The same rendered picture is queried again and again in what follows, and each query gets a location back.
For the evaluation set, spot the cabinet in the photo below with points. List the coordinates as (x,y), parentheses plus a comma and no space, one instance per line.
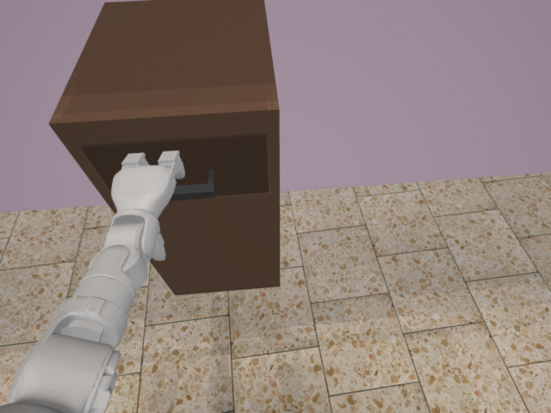
(179,69)

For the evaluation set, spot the drawer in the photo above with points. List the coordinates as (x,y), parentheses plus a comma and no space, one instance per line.
(240,162)

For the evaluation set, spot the left robot upper arm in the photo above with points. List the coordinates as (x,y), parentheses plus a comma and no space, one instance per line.
(67,375)

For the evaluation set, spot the robot left hand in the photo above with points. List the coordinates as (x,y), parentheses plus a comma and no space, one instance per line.
(139,185)

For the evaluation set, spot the handle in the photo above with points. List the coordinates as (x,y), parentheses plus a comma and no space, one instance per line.
(197,191)

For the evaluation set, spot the robot left forearm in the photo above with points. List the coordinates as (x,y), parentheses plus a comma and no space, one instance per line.
(98,309)

